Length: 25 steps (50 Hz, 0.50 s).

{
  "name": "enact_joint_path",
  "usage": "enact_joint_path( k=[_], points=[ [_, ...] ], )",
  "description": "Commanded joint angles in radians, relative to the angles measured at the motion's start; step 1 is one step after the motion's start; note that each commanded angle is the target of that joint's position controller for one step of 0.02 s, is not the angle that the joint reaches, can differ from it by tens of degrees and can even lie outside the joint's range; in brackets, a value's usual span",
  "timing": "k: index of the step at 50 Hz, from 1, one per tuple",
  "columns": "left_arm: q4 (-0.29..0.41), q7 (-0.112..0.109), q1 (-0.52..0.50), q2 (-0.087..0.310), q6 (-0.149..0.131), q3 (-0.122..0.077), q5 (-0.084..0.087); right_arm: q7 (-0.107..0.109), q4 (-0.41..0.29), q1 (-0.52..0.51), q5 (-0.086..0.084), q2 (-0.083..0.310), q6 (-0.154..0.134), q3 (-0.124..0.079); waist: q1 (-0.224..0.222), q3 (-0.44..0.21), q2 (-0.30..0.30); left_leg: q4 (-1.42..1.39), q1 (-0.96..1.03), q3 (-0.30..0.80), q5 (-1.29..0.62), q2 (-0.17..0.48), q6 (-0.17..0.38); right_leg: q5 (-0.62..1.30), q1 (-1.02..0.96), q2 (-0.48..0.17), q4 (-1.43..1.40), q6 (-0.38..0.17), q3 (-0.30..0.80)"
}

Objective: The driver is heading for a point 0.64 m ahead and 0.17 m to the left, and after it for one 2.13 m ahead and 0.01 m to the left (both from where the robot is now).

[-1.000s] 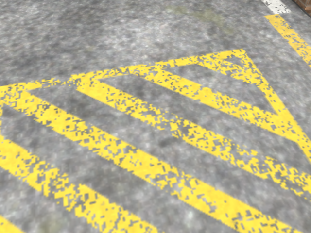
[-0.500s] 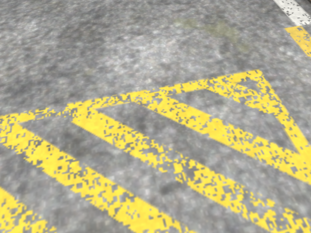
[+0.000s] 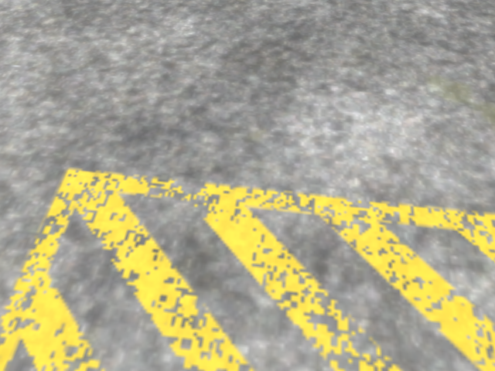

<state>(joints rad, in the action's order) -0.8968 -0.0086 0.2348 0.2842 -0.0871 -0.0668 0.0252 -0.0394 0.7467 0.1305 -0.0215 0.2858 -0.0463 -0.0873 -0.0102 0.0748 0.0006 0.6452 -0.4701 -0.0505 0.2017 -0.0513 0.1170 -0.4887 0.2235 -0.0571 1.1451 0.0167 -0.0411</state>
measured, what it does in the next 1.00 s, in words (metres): walks ahead, turning left: right foot, then left foot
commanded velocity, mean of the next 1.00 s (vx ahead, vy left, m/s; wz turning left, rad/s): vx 0.48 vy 0.00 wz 0.54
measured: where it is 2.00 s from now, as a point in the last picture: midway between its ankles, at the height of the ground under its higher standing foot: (193, 294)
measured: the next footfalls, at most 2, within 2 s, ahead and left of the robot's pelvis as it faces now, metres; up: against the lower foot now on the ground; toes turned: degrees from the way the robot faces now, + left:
right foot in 0.42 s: +0.44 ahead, -0.10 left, +0.00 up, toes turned +18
left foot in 0.92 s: +0.57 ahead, +0.27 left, +0.00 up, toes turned +35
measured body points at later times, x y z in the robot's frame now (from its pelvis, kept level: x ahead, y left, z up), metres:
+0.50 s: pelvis +0.29 -0.03 +0.01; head +0.32 -0.02 +0.46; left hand +0.42 +0.28 -0.07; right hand +0.42 -0.29 -0.11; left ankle +0.12 +0.06 -0.65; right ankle +0.40 -0.11 -0.72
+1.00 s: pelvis +0.50 +0.11 +0.00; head +0.54 +0.15 +0.45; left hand +0.38 +0.38 -0.13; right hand +0.82 +0.03 -0.07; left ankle +0.54 +0.24 -0.72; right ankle +0.44 -0.11 -0.64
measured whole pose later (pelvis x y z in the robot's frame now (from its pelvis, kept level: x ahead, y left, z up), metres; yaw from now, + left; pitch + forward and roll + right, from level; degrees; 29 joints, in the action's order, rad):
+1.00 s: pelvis +0.50 +0.11 +0.00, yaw +32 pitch +2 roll -2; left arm -0.88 0.01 0.29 0.31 -0.06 -0.05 0.03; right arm -0.03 0.60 0.06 0.02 0.27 -0.04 -0.05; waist -0.05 0.08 -0.01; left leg 0.60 -0.49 -0.04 0.15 0.00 0.06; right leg -0.59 0.23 -0.06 1.03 0.04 -0.03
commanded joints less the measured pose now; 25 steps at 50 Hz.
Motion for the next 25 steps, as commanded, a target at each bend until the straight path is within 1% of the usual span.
enact_joint_path(
  k=[1,2,3,5,7,9,11,13,15,17,18,19,20,21,22,23,24,25],
  points=[
    [0.129,0.002,-0.091,0.116,-0.074,-0.014,-0.001,0.008,-0.027,0.157,0.003,0.136,-0.027,-0.037,0.061,-0.175,0.001,-0.365,0.558,0.553,-0.055,0.293,0.208,0.102,0.542,-0.038,0.118,-0.038,0.128],
    [0.121,-0.002,-0.073,0.132,-0.064,-0.025,-0.02,0.011,-0.044,0.104,0.01,0.107,-0.029,-0.026,0.023,-0.151,-0.01,-0.379,0.446,0.477,-0.152,0.261,0.192,0.142,0.459,-0.063,0.048,-0.031,0.133],
    [0.121,0.0,-0.059,0.133,-0.049,-0.029,-0.025,0.015,-0.056,0.085,0.016,0.101,-0.029,-0.022,0.002,-0.141,-0.022,-0.4,0.38,0.447,-0.197,0.242,0.187,0.163,0.405,-0.071,0.013,-0.022,0.134],
    [0.13,0.0,-0.062,0.105,-0.027,-0.026,-0.036,0.027,-0.055,0.099,0.009,0.122,-0.032,-0.027,-0.009,-0.123,-0.018,-0.423,0.308,0.391,-0.282,0.222,0.19,0.198,0.378,-0.067,-0.079,0.009,0.113],
    [0.157,-0.004,-0.126,0.082,-0.017,-0.019,-0.042,0.042,-0.048,0.134,0.006,0.149,-0.031,-0.034,0.005,-0.095,-0.02,-0.435,0.273,0.344,-0.312,0.198,0.181,0.296,0.4,-0.049,-0.202,0.038,0.097],
    [0.182,-0.001,-0.201,0.065,-0.017,-0.011,-0.04,0.053,-0.043,0.161,0.002,0.153,-0.025,-0.035,0.033,-0.077,-0.042,-0.429,0.251,0.307,-0.267,0.16,0.147,0.433,0.388,-0.022,-0.362,0.05,0.093],
    [0.202,0.007,-0.266,0.051,-0.023,-0.004,-0.033,0.057,-0.039,0.184,0.0,0.151,-0.018,-0.035,0.061,-0.067,-0.07,-0.418,0.23,0.292,-0.195,0.135,0.115,0.547,0.34,0.012,-0.504,0.048,0.087],
    [0.225,0.016,-0.316,0.055,-0.028,-0.003,-0.023,0.057,-0.028,0.214,-0.002,0.153,-0.014,-0.036,0.084,-0.061,-0.084,-0.407,0.232,0.319,-0.148,0.143,0.1,0.597,0.301,0.036,-0.579,0.044,0.086],
    [0.243,0.024,-0.342,0.073,-0.036,-0.007,-0.018,0.059,-0.018,0.24,-0.006,0.146,-0.009,-0.035,0.091,-0.06,-0.09,-0.357,0.287,0.369,-0.129,0.165,0.095,0.575,0.301,0.045,-0.628,0.031,0.106],
    [0.249,0.033,-0.336,0.097,-0.046,-0.014,-0.017,0.064,-0.017,0.247,-0.005,0.142,-0.002,-0.034,0.081,-0.066,-0.102,-0.295,0.351,0.429,-0.129,0.188,0.087,0.507,0.287,0.052,-0.668,0.012,0.119],
    [0.247,0.035,-0.315,0.108,-0.052,-0.019,-0.016,0.067,-0.02,0.24,-0.003,0.145,0.002,-0.036,0.067,-0.07,-0.118,-0.265,0.369,0.455,-0.15,0.197,0.081,0.459,0.262,0.055,-0.676,-0.001,0.12],
    [0.237,0.035,-0.268,0.119,-0.057,-0.025,-0.015,0.068,-0.025,0.228,-0.002,0.143,0.005,-0.035,0.04,-0.082,-0.137,-0.229,0.374,0.471,-0.187,0.194,0.071,0.425,0.203,0.06,-0.693,-0.018,0.108],
    [0.212,0.03,-0.172,0.14,-0.063,-0.039,-0.021,0.066,-0.035,0.209,-0.001,0.123,0.007,-0.028,-0.011,-0.129,-0.136,-0.143,0.354,0.453,-0.25,0.152,0.046,0.442,0.063,0.06,-0.732,-0.046,0.093],
    [0.196,0.023,-0.032,0.184,-0.067,-0.053,-0.039,0.06,-0.056,0.192,0.009,0.075,0.003,-0.008,-0.079,-0.253,-0.085,0.079,0.256,0.395,-0.212,0.098,0.011,0.431,-0.186,-0.058,-0.695,-0.107,0.19],
    [0.172,0.017,0.111,0.267,-0.056,-0.077,-0.056,0.061,-0.078,0.308,-0.009,0.017,-0.005,0.009,-0.065,-0.417,0.167,0.426,-0.083,0.253,0.106,-0.044,-0.072,0.265,-0.574,-0.292,-0.728,-0.258,0.577],
    [0.159,0.026,0.122,0.215,-0.046,-0.065,-0.03,0.062,-0.082,0.343,-0.019,0.069,-0.01,0.01,-0.052,-0.421,0.301,0.598,-0.271,0.241,0.402,-0.013,-0.086,0.049,-0.616,-0.379,-0.825,-0.296,0.841],
    [0.177,0.022,0.069,0.133,-0.038,-0.043,-0.019,0.06,-0.075,0.269,-0.022,0.152,-0.005,-0.011,-0.069,-0.271,0.177,0.672,-0.335,0.247,0.321,0.046,-0.093,-0.044,-0.491,-0.344,-0.849,-0.253,0.72],
    [0.187,0.018,0.016,0.105,-0.027,-0.033,-0.024,0.06,-0.088,0.195,-0.011,0.162,0.002,-0.015,-0.064,-0.175,0.1,0.673,-0.321,0.203,0.243,0.082,-0.097,0.035,-0.354,-0.301,-0.862,-0.216,0.572]
  ],
)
